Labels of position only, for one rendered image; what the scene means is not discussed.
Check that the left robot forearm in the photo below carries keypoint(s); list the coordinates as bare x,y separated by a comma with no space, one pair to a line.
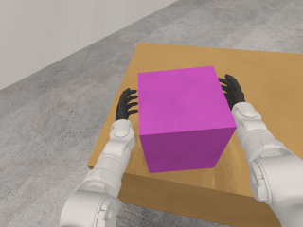
107,173

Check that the right robot forearm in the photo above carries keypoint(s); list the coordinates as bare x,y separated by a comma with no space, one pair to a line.
253,135

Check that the left robot hand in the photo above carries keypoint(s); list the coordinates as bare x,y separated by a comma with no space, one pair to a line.
123,106

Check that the robot right upper arm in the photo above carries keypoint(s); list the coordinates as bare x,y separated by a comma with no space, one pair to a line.
278,181

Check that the robot left upper arm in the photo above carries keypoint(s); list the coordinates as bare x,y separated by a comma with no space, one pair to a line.
89,209

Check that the carton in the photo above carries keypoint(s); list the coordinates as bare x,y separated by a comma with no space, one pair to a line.
184,119

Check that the pedestal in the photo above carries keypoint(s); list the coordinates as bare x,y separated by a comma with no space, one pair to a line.
272,82

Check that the right robot hand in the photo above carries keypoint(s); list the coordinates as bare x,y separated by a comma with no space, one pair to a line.
233,90

